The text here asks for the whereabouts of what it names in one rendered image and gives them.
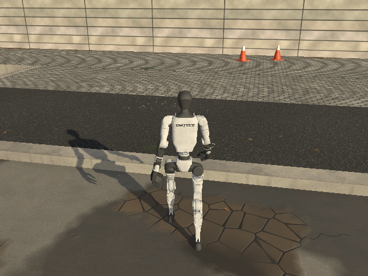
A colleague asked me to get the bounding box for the robot right forearm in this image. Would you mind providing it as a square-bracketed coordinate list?
[204, 137, 212, 154]

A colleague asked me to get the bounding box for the left robot upper arm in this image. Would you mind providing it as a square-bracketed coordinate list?
[159, 116, 173, 148]

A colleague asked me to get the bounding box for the robot left hand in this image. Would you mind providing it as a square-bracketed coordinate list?
[151, 170, 164, 189]

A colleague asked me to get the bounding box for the robot right hand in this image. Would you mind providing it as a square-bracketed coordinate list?
[197, 150, 210, 161]

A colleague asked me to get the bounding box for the robot left shin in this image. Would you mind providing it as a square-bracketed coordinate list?
[167, 181, 175, 215]

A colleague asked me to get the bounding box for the robot left forearm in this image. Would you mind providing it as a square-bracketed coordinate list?
[152, 140, 165, 172]

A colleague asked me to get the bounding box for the right robot upper arm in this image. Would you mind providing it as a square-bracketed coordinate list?
[197, 115, 210, 145]

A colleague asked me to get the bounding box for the humanoid robot head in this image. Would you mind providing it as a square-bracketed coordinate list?
[175, 91, 194, 118]

